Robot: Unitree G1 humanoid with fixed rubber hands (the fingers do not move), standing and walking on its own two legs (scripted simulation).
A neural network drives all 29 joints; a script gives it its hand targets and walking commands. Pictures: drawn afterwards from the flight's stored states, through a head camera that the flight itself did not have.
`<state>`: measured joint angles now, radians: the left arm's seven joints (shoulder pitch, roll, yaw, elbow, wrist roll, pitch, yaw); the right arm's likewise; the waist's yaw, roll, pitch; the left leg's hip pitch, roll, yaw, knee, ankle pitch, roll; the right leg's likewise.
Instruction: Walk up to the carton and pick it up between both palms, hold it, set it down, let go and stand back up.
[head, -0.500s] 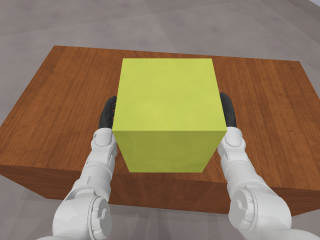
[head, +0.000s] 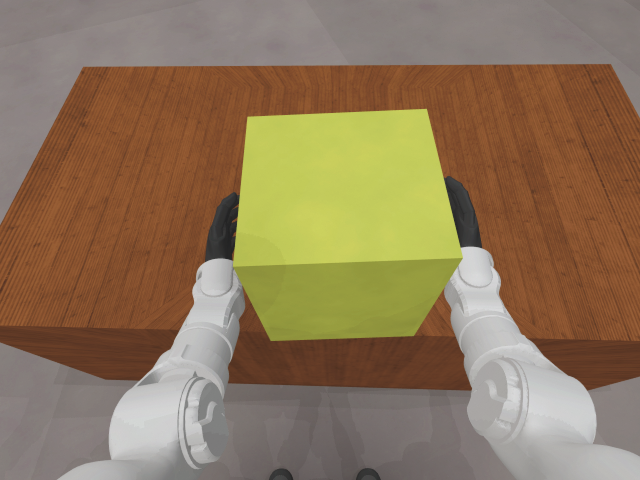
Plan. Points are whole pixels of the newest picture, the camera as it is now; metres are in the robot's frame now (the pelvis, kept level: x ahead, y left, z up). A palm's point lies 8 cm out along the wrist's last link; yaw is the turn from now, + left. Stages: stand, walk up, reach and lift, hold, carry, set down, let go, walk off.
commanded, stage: set down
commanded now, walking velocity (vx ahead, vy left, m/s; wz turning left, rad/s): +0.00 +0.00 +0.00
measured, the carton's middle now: (339, 238) +0.43 +0.00 -0.03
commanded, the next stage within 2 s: none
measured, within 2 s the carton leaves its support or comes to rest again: rests again in 1.30 s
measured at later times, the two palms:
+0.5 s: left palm (238, 256) +0.41 +0.15 -0.04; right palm (457, 240) +0.43 -0.17 -0.03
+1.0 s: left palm (239, 253) +0.41 +0.15 -0.05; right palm (459, 234) +0.44 -0.18 -0.03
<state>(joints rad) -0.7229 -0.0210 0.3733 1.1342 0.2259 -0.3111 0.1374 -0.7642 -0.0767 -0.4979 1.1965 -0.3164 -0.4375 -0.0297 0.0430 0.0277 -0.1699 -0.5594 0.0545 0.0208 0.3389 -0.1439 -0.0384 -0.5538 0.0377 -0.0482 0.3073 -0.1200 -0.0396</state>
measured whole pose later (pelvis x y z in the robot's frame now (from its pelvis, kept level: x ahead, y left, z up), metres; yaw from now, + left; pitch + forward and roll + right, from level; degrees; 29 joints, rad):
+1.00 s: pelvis -0.02 +0.00 -0.02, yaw -1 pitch +34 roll +0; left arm -0.92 0.02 0.39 1.35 0.12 -0.46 0.16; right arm -1.01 -0.21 -0.61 1.47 -0.38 -0.52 0.05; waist 0.06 0.02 -0.25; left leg -0.91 0.05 0.04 0.49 -0.17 -0.03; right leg -0.93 0.03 -0.03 0.48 -0.15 -0.04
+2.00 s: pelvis -0.04 +0.00 -0.01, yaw -1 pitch +27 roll +0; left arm -0.99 0.16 0.07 1.00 -0.19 0.03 0.13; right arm -1.06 -0.55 0.14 1.25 0.44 -0.12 0.12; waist 0.14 0.03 -0.26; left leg -0.77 0.06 0.04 0.44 -0.13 -0.03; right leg -0.79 0.04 -0.03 0.43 -0.11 -0.03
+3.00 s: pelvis -0.03 -0.02 -0.02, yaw +1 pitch +19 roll +1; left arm -0.50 0.13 0.05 0.86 -0.14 -0.26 0.12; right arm -0.58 -0.35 0.14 1.07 0.43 -0.36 0.08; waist 0.05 -0.04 -0.15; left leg -0.70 0.07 0.00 0.60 -0.23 -0.07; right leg -0.72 0.04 -0.06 0.63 -0.24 -0.07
